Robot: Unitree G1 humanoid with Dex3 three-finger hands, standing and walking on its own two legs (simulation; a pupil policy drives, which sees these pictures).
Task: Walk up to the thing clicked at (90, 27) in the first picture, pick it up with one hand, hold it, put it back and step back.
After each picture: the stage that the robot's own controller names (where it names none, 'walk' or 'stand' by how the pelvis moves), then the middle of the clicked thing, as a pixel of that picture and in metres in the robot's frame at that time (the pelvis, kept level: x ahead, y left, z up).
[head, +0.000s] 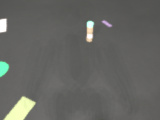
stand; (89, 31) +1.53 -0.07 -0.65
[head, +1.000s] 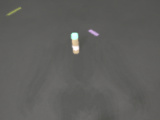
walk; (75, 43) +1.39 +0.21 -0.64
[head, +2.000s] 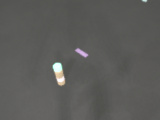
walk; (59, 74) +0.87 +0.30 -0.65
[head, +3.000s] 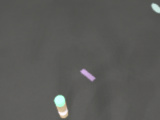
walk; (61, 107) +0.55 +0.21 -0.64
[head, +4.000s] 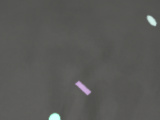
stand; out of the picture +0.43 +0.17 -0.64
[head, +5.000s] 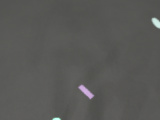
stand; out of the picture +0.42 +0.18 -0.65
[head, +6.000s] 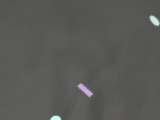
stand; out of the picture +0.43 +0.19 -0.66
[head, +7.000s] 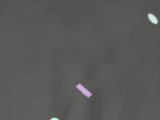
stand; out of the picture +0.41 +0.21 -0.66
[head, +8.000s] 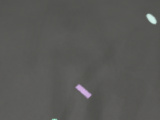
stand; out of the picture +0.40 +0.21 -0.66
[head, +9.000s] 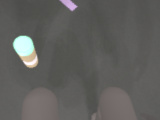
go down; (27, 54) +0.48 +0.22 -0.32
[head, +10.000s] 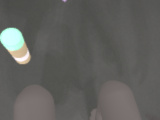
go down; (18, 49) +0.48 +0.24 -0.26
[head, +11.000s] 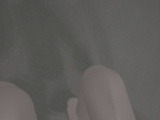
close in; out of the picture +0.47 +0.28 -0.17
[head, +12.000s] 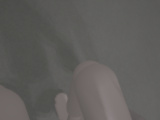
close; out of the picture +0.46 +0.30 -0.16
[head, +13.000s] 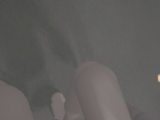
lift; out of the picture +0.44 +0.29 -0.17
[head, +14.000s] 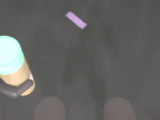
lift; (16, 72) +0.34 +0.21 +0.01
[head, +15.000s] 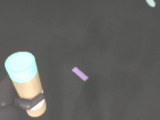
hold; (29, 89) +0.32 +0.18 +0.03
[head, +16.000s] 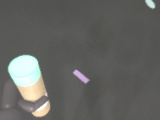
hold; (33, 90) +0.31 +0.17 +0.03
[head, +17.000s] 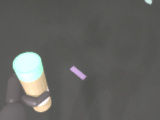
crouch; (36, 86) +0.33 +0.16 +0.01
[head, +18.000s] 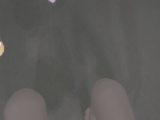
lower; out of the picture +0.49 +0.25 -0.04
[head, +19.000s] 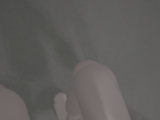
lower; out of the picture +0.44 +0.31 -0.16
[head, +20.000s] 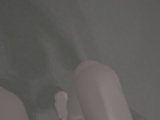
lower; out of the picture +0.45 +0.31 -0.16
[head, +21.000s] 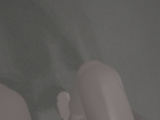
lower; out of the picture +0.44 +0.31 -0.16
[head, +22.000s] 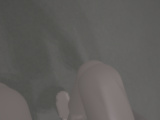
lower; out of the picture +0.44 +0.31 -0.16
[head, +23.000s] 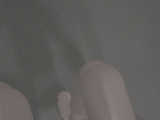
open; out of the picture +0.45 +0.28 -0.16
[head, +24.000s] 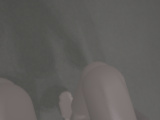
stand; out of the picture +0.45 +0.28 -0.17
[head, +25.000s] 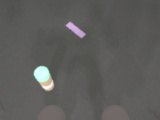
walk; (45, 79) +0.45 +0.20 -0.42
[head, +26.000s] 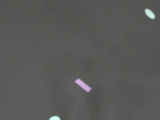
stand; out of the picture +0.41 +0.18 -0.60
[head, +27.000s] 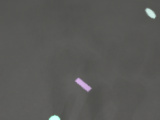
stand; out of the picture +0.41 +0.18 -0.60
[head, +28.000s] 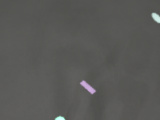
stand; out of the picture +0.41 +0.17 -0.64
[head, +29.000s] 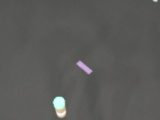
walk; (60, 108) +0.45 +0.14 -0.63
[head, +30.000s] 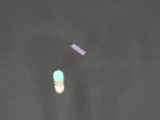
walk; (59, 82) +0.63 +0.17 -0.64
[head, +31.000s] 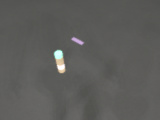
walk; (60, 62) +0.98 +0.32 -0.63
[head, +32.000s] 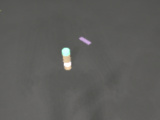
stand; (66, 59) +1.06 +0.20 -0.65
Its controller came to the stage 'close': yes
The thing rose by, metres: 0.69
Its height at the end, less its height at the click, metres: +0.00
